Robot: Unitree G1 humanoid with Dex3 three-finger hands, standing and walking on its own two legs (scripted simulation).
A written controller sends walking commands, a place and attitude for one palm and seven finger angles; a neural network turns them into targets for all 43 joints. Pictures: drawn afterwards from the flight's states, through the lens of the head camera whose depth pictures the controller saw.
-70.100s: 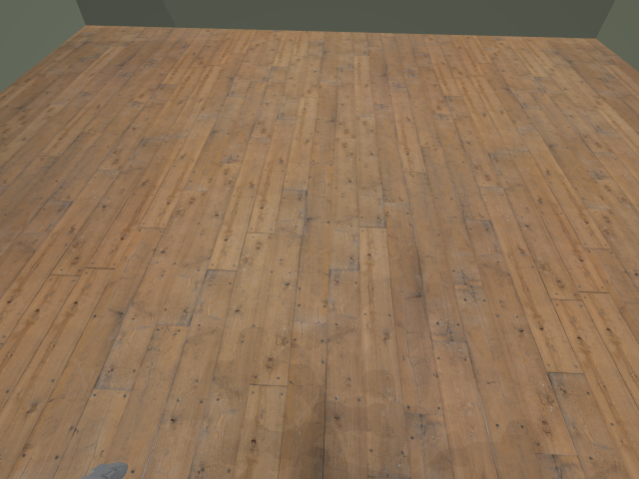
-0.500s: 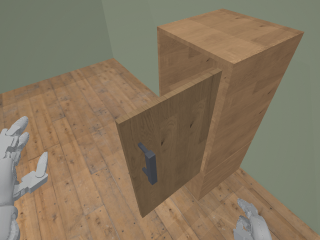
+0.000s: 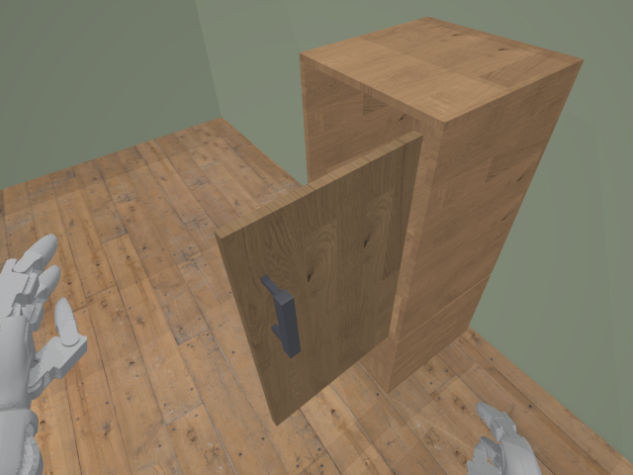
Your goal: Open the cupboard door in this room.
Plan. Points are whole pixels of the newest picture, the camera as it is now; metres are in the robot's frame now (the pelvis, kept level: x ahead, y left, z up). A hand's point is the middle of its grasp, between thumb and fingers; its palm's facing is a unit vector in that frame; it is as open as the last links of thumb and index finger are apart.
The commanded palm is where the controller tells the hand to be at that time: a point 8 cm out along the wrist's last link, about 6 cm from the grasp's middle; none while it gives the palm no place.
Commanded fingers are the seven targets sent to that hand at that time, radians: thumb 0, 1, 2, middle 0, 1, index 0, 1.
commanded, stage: step back with the hand held close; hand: left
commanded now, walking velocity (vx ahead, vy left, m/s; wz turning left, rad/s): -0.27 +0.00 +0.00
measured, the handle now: (280, 317) +0.33 +0.11 +0.00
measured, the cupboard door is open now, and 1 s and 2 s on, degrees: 93 93 93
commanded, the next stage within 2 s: stop stepping back and stand still in 1.36 s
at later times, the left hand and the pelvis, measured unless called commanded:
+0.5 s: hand (29, 383) +0.14 +0.29 +0.15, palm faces +0.39 -0.78 -0.50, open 7.4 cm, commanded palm +0.08 +0.32 +0.17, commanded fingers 0.00 0.90 0.90 -0.20 -0.30 -0.20 -0.30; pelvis -0.06 +0.03 -0.01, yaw +0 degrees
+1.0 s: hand out of the picture +0.08 +0.31 +0.16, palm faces +0.46 -0.75 -0.47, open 7.4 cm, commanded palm +0.02 +0.34 +0.17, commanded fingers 0.00 0.90 0.90 -0.20 -0.30 -0.20 -0.30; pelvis -0.12 +0.03 -0.01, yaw +1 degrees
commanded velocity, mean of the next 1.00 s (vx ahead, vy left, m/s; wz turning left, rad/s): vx -0.30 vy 0.00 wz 0.00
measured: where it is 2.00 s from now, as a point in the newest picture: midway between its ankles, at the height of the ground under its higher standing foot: outside the picture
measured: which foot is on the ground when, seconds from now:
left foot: down 0.00-1.00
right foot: down 0.00-0.84, up 0.86-1.00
